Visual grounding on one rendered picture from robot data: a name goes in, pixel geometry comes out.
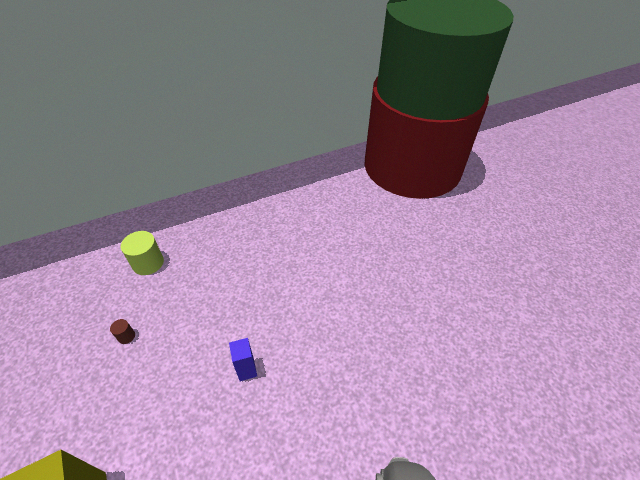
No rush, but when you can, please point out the potted plant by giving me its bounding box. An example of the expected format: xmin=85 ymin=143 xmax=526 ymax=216
xmin=364 ymin=0 xmax=514 ymax=199

